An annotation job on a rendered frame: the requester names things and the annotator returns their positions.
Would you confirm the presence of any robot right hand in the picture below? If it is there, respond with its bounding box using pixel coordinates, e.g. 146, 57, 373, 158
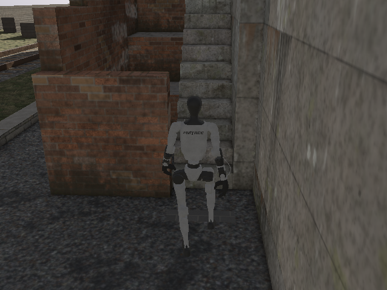
214, 180, 229, 198

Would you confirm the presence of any robot head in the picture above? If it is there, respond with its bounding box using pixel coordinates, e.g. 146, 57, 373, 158
184, 96, 204, 125

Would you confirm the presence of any robot left forearm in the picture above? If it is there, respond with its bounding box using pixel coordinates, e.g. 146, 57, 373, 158
162, 145, 172, 166

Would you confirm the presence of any robot right forearm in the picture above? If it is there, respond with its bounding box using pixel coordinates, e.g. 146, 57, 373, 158
215, 148, 227, 181

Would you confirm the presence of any robot left hand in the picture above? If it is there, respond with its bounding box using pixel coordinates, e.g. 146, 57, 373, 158
162, 164, 176, 176

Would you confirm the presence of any right robot upper arm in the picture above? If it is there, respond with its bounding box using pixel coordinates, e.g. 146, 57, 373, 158
207, 122, 221, 157

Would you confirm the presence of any robot left shin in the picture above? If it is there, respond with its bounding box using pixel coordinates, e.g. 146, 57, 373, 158
178, 207, 189, 248

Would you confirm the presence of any left robot upper arm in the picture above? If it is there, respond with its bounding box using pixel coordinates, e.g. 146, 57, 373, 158
166, 121, 181, 154

